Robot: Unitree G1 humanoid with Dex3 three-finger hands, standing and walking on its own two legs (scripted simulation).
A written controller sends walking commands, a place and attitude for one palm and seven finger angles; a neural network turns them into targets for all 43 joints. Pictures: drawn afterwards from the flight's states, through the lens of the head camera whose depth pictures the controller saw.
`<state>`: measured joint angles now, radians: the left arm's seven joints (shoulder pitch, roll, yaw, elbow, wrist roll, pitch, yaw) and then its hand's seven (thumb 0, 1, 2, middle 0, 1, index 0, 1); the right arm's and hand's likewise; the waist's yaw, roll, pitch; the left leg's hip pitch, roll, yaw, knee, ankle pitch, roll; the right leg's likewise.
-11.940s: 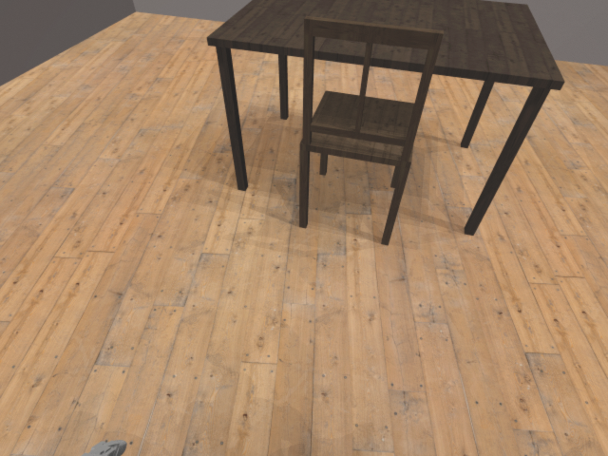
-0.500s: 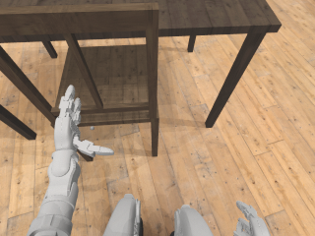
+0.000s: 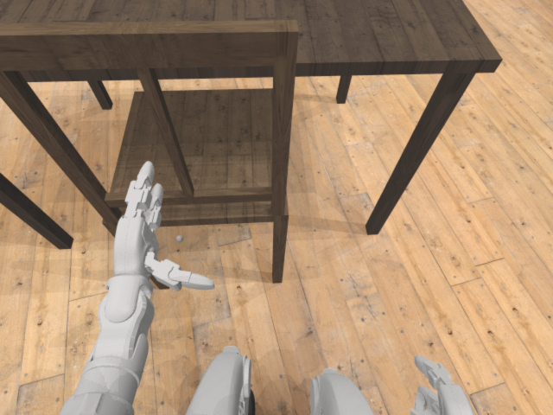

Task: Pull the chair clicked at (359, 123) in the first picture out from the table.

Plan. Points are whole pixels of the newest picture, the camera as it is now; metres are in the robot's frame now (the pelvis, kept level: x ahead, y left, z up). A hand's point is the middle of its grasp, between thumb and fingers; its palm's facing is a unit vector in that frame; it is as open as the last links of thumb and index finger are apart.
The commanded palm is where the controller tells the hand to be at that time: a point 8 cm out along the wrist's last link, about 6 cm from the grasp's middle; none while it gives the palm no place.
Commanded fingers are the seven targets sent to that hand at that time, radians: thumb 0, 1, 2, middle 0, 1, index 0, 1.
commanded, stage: aim the fingers beside a spindle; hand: left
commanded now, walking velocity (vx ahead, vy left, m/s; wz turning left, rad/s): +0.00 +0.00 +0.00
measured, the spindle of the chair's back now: (171, 142) +0.52 +0.21 +0.04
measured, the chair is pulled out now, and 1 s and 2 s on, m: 0.00 0.00 0.00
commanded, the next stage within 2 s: push the fingers through the gap in 1.68 s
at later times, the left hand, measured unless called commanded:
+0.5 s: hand (194, 238) +0.36 +0.14 +0.02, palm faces +0.12 -0.99 -0.03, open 16.9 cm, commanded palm +0.34 +0.20 +0.03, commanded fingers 0.00 -0.50 0.30 -0.06 -0.08 -0.06 -0.08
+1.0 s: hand (177, 222) +0.37 +0.17 +0.04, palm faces +0.14 -0.99 -0.07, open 16.9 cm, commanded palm +0.34 +0.21 +0.02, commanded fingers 0.00 -0.50 0.30 -0.06 -0.08 -0.06 -0.08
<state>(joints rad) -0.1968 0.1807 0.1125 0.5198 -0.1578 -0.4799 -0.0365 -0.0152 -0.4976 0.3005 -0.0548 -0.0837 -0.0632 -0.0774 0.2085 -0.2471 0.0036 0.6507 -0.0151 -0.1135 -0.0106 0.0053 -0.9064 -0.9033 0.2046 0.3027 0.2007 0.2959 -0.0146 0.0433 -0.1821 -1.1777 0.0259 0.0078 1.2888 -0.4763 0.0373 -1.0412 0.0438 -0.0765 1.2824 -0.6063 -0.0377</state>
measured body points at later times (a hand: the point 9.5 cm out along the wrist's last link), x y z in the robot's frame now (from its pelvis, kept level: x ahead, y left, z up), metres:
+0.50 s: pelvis +0.00 -0.01 +0.00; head +0.10 -0.01 +0.44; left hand +0.34 +0.20 +0.02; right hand +0.14 -0.26 -0.12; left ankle +0.07 +0.10 -0.62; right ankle +0.01 -0.10 -0.62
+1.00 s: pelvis +0.00 -0.01 +0.00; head +0.10 -0.01 +0.44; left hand +0.36 +0.22 +0.04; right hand +0.15 -0.26 -0.12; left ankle +0.07 +0.10 -0.62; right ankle +0.01 -0.10 -0.62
